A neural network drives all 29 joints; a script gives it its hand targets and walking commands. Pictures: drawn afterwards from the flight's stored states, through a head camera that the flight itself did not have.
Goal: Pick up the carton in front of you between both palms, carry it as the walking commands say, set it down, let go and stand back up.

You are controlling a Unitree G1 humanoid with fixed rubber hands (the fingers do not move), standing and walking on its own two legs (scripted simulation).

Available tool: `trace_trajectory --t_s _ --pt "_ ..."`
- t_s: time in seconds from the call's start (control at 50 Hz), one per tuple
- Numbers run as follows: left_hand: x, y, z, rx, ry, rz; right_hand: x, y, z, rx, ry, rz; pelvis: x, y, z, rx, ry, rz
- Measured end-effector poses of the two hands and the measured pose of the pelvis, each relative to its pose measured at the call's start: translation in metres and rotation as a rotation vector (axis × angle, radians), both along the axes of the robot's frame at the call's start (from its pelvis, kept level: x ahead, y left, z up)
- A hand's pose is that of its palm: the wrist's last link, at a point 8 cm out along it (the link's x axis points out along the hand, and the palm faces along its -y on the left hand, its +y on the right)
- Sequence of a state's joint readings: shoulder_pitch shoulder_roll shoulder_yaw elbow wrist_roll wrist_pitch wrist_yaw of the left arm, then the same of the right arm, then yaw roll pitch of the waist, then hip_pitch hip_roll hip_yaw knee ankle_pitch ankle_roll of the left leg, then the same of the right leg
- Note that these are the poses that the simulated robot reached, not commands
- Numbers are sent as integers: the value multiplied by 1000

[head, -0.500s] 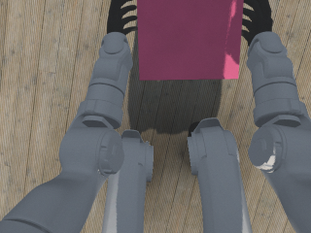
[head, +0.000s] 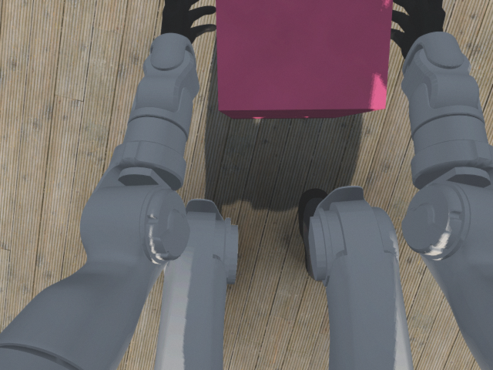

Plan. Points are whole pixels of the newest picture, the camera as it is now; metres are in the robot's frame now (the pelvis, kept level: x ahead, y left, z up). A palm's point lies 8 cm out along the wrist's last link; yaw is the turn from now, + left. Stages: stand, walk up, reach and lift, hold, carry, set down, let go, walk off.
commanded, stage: set down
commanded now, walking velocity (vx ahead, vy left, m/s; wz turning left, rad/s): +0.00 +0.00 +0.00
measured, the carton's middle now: (291, 51) +0.52 -0.09 -0.26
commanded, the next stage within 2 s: let go in 1.60 s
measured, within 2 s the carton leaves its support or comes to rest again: neither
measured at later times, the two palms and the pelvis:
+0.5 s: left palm (162, 68) +0.51 +0.11 -0.22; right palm (423, 70) +0.46 -0.28 -0.21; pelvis +0.00 +0.00 -0.01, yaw -1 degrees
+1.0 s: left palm out of the picture +0.54 +0.09 -0.04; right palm out of the picture +0.49 -0.29 -0.05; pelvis +0.00 +0.00 +0.07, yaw -2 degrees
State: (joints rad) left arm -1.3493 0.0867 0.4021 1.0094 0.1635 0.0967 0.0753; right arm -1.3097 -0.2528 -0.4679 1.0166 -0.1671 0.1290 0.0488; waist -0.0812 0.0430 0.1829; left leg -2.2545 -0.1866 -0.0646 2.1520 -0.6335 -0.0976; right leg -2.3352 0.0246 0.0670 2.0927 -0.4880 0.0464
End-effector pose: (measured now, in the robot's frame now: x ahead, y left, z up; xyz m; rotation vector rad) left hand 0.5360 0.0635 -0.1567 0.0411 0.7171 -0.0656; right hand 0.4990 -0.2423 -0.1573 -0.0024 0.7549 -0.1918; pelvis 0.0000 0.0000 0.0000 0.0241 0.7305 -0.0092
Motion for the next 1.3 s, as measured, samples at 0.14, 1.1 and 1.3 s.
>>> trace_trajectory --t_s 0.14,1.1,1.3 --pt "1 2 -1 1 -9 -29 0 -1 -1 -3 -6 13 -2 2 -3 -5 -18 0" --pt "2 30 124 83 -83 47 -12 -40 121 -35 -110 -65 10 -5 84 27 51 -44" --pt "-7 34 190 91 -96 36 -25 -58 192 -44 -117 -66 22 -8 143 21 73 -49"
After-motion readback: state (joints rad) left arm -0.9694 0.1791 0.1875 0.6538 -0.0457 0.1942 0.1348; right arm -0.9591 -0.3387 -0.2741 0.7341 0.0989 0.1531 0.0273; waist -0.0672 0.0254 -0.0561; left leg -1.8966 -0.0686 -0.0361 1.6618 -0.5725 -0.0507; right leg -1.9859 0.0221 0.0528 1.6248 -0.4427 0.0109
